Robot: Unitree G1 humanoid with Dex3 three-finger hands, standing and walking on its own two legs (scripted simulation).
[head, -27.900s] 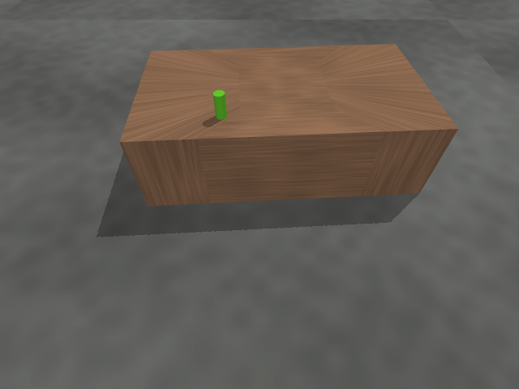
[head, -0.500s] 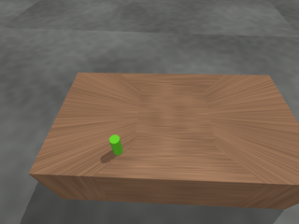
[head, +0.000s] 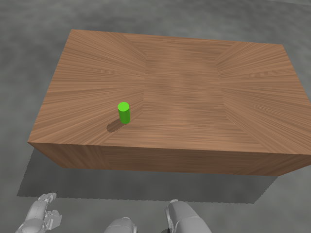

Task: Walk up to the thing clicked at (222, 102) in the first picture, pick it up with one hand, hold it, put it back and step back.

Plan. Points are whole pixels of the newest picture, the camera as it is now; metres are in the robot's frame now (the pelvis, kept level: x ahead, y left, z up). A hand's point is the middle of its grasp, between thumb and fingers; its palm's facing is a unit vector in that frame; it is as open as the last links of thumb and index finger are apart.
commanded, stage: step back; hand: left
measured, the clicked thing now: (124, 113) +0.57 +0.13 -0.29
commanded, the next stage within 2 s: none
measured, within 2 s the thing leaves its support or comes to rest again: neither
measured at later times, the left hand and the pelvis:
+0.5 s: hand out of the picture +0.04 +0.27 -0.13, palm faces -0.05 -0.91 -0.40, open 7.3 cm; pelvis -0.09 +0.01 +0.00, yaw -3 degrees
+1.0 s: hand out of the picture -0.14 +0.26 -0.15, palm faces -0.12 -0.91 -0.40, open 7.3 cm; pelvis -0.24 -0.01 -0.01, yaw -6 degrees
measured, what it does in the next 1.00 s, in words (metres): walks backwards: right foot, then left foot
